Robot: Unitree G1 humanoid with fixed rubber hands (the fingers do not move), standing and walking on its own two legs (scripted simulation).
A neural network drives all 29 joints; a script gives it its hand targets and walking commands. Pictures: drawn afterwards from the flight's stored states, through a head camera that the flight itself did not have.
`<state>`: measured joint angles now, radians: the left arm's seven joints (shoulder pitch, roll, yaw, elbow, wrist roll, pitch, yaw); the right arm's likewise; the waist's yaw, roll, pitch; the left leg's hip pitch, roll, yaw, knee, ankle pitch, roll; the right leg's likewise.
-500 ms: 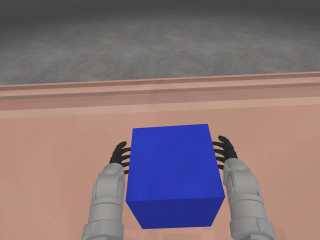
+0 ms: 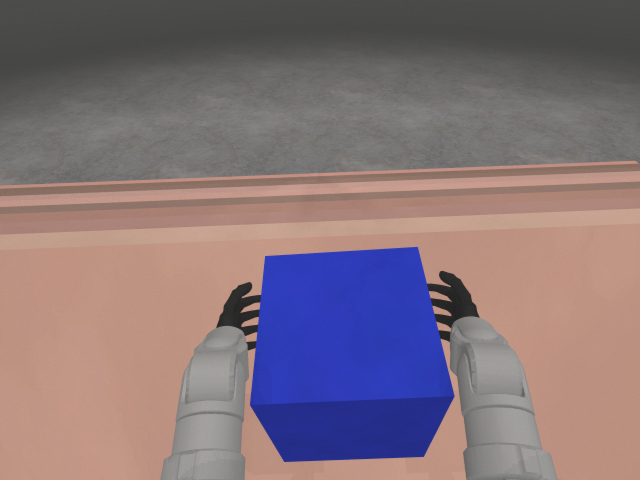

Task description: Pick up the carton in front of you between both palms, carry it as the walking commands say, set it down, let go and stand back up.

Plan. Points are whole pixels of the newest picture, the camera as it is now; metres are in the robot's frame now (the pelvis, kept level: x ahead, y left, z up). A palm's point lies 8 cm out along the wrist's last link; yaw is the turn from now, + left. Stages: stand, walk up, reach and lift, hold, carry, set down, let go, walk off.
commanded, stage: hold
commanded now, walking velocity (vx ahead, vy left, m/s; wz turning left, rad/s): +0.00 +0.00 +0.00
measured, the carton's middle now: (347, 360) +0.29 +0.00 -0.03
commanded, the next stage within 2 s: carry in 0.60 s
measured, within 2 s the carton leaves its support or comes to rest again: neither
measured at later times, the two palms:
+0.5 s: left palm (233, 336) +0.28 +0.15 +0.05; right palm (466, 328) +0.29 -0.15 +0.06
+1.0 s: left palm (244, 274) +0.35 +0.14 +0.09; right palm (464, 267) +0.36 -0.16 +0.09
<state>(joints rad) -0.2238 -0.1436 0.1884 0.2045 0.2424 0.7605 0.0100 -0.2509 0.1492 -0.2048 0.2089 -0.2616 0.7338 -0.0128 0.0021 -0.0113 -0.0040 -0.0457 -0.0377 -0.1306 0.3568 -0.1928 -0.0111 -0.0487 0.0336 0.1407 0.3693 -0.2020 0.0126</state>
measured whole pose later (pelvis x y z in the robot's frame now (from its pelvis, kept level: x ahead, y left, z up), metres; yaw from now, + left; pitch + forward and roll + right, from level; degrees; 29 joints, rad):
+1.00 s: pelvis +0.09 -0.01 -0.02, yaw +0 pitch +5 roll -1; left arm -0.13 -0.13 0.11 -0.24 0.10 1.08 0.08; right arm -0.16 0.13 -0.10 -0.24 -0.13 1.07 -0.09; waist -0.01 0.03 -0.23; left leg -0.25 0.05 -0.03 0.61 -0.42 -0.02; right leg -0.23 -0.02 -0.05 0.55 -0.40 0.02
